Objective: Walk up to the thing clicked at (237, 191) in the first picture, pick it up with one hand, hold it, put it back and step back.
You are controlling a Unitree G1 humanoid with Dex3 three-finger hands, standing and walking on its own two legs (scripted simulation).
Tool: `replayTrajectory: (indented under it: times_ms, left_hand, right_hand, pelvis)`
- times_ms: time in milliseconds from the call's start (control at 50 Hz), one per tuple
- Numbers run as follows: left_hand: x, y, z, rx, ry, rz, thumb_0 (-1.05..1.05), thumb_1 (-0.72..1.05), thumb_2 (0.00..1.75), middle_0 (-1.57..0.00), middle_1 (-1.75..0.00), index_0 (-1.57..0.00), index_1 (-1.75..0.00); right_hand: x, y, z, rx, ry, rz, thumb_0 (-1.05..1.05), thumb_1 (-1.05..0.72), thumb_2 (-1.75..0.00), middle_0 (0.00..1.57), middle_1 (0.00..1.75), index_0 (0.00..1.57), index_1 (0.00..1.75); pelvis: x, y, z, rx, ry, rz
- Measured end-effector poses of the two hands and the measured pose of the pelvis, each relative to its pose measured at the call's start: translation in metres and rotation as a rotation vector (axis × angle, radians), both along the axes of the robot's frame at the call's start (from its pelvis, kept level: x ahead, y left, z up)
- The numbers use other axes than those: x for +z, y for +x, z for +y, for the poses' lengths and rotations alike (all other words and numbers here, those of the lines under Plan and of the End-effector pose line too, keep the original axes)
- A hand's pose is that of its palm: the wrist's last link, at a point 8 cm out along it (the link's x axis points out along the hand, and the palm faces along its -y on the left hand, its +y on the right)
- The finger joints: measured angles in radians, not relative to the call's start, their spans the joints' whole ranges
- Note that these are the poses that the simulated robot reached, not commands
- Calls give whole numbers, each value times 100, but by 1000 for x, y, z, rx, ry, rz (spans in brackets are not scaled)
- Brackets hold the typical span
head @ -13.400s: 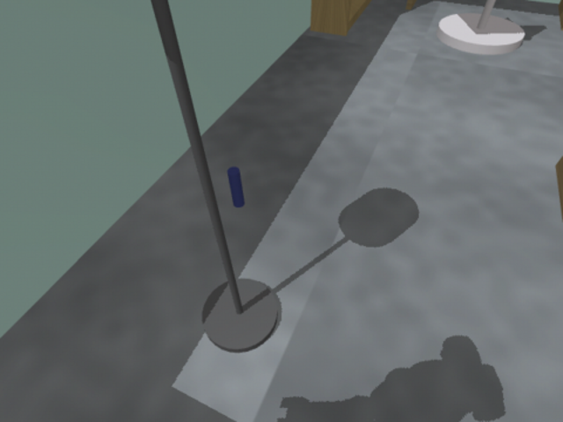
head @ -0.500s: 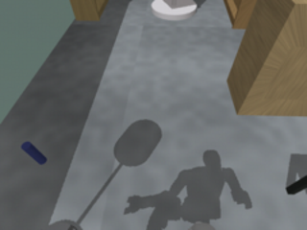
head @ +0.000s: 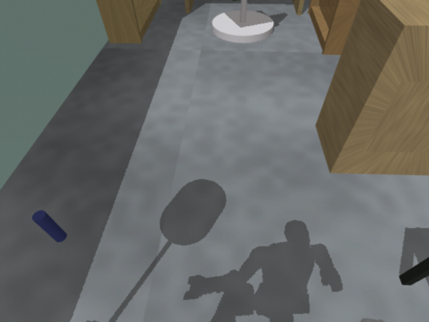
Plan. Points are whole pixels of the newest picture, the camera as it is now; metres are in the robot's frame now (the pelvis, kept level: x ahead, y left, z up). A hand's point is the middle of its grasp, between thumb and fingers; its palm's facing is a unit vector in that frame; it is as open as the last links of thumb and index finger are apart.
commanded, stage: walk up
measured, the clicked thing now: (50, 227) +0.65 +0.81 -0.66
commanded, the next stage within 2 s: stand in 0.10 s
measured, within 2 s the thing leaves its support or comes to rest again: neither
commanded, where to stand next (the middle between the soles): +0.08 +0.00 m, yaw -3 degrees
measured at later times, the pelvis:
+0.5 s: pelvis +0.00 -0.02 +0.01, yaw +0 degrees
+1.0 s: pelvis +0.00 -0.03 +0.01, yaw +0 degrees
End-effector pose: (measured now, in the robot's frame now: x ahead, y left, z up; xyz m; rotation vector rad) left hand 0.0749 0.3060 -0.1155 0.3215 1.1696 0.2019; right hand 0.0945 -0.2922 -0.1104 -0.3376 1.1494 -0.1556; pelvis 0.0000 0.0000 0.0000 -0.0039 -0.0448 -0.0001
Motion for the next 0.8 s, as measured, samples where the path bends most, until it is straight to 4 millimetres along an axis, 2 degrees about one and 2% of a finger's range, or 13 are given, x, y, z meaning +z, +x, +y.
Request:
replayTrajectory:
  times_ms: [180,560,800]
  left_hand:
    - [8,3,-7,-6,4,31,0,91,89,-20,-30,-21,-30]
    - [8,-1,-31,-6,-10,75,0,91,89,-20,-30,-21,-30]
    - [10,10,-35,-6,-7,51,0,91,89,-20,-30,-21,-30]
  right_hand:
    - [5,5,-10,-30,0,0,0,-90,-89,20,30,21,30]
    - [-1,-22,-24,-68,18,94,0,-91,-89,20,30,21,30]
    - [0,-19,-29,-74,14,84,0,-91,-89,20,30,21,30]
  pelvis:
    - [8,2,-4,-3,9,-1]
    - [12,3,-21,-3,9,12]
    - [13,7,-25,-4,7,9]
